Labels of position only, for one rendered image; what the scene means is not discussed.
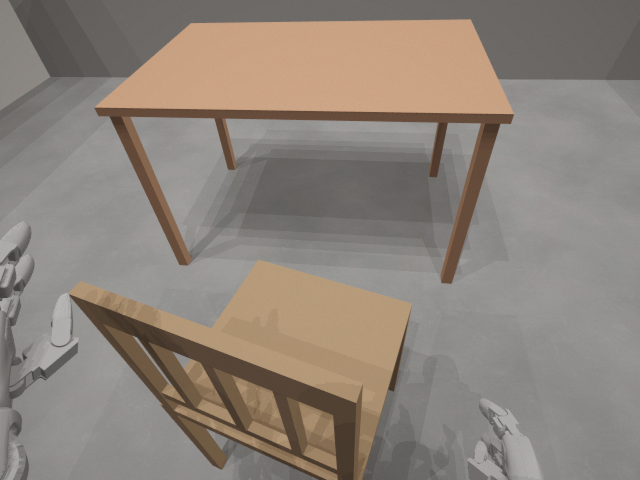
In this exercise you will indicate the chair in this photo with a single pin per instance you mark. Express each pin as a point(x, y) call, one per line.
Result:
point(297, 367)

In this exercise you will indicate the right robot hand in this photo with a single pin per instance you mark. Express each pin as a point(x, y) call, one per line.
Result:
point(515, 457)

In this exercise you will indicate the left robot forearm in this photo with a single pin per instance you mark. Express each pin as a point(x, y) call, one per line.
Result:
point(13, 459)

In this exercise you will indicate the table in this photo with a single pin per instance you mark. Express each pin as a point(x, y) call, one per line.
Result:
point(388, 71)

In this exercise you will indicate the left robot hand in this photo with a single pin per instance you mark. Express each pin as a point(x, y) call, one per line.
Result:
point(47, 354)

